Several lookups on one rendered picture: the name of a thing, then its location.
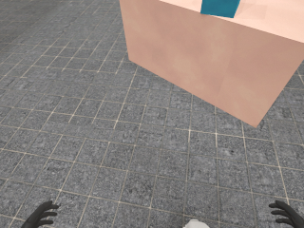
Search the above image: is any carton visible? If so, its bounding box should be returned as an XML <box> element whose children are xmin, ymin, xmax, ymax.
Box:
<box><xmin>200</xmin><ymin>0</ymin><xmax>240</xmax><ymax>18</ymax></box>

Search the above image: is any pedestal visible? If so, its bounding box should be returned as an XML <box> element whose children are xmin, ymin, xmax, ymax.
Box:
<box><xmin>119</xmin><ymin>0</ymin><xmax>304</xmax><ymax>128</ymax></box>

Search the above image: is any robot left hand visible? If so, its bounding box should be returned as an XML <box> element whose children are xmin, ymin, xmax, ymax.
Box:
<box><xmin>21</xmin><ymin>200</ymin><xmax>59</xmax><ymax>228</ymax></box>

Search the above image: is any robot right hand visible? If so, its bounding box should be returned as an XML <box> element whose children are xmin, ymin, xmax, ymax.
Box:
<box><xmin>268</xmin><ymin>200</ymin><xmax>304</xmax><ymax>228</ymax></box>

